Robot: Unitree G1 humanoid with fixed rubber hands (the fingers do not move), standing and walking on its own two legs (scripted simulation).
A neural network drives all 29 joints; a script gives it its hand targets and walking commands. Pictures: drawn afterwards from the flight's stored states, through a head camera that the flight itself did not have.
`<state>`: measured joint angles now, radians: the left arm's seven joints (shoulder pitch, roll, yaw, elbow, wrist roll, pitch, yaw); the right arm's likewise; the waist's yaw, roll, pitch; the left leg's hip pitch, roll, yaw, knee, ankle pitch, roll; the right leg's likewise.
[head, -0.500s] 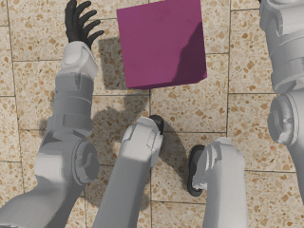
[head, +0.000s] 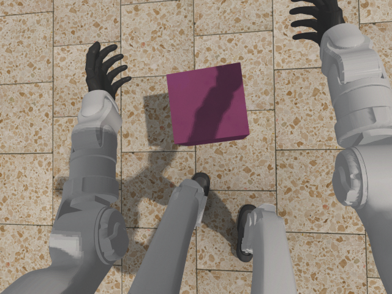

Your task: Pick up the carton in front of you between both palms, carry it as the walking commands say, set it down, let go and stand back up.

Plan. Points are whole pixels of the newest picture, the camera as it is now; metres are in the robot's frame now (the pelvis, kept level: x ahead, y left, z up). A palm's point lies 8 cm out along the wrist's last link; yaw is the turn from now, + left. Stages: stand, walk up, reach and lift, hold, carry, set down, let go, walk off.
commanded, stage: set down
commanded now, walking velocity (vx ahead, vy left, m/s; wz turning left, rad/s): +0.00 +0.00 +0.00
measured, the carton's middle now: (209, 111) +0.48 +0.12 -0.46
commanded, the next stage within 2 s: let go in 0.06 s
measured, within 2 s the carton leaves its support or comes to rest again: neither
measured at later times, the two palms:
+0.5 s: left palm (51, 127) +0.34 +0.27 +0.03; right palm (386, 112) +0.44 -0.13 +0.02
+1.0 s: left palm out of the picture +0.26 +0.25 +0.11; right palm out of the picture +0.33 -0.20 +0.10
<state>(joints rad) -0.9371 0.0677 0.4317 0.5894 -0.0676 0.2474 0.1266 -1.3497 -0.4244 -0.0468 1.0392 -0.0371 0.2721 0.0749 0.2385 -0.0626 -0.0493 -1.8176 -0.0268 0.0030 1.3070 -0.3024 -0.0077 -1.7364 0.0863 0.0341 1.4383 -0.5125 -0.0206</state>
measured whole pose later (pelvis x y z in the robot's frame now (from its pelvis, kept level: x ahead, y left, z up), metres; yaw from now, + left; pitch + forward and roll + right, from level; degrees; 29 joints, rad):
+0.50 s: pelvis +0.04 +0.02 +0.12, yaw -2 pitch +32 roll -2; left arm -0.34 0.13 0.19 0.51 0.03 0.11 -0.10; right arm -0.57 -0.11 -0.21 0.65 -0.15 0.15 -0.13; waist 0.17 0.01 -0.07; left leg -1.16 -0.01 0.00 0.82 -0.22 0.03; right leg -1.06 0.08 0.07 0.87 -0.36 0.01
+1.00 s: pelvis +0.11 +0.01 +0.18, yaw +1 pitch +6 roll +1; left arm 0.21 0.21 0.01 0.39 -0.05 0.06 -0.07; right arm 0.06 -0.16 -0.08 0.53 -0.05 0.03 -0.02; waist 0.06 0.02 0.04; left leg -0.39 -0.06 -0.03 0.51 -0.22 0.02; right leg -0.26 0.03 0.06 0.52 -0.36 -0.02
